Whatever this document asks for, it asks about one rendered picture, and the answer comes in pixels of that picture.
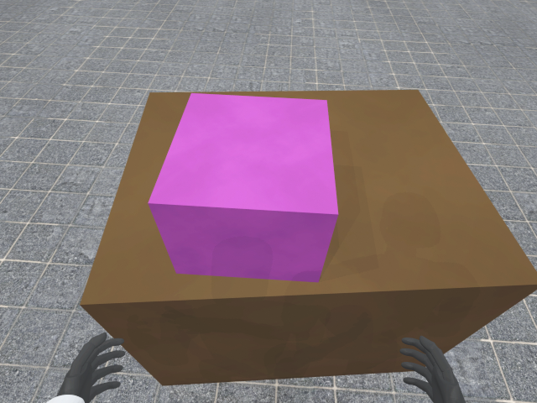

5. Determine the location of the pedestal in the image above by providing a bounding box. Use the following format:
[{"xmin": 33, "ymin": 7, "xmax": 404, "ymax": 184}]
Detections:
[{"xmin": 80, "ymin": 90, "xmax": 537, "ymax": 386}]

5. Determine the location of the right robot hand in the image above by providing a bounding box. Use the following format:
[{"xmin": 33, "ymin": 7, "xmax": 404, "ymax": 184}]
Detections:
[{"xmin": 399, "ymin": 336, "xmax": 466, "ymax": 403}]

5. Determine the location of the carton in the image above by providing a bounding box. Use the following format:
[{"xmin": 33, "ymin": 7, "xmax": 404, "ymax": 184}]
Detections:
[{"xmin": 148, "ymin": 93, "xmax": 338, "ymax": 282}]

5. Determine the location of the left robot hand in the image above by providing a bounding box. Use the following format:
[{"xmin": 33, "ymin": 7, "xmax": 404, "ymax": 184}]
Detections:
[{"xmin": 57, "ymin": 332, "xmax": 125, "ymax": 403}]

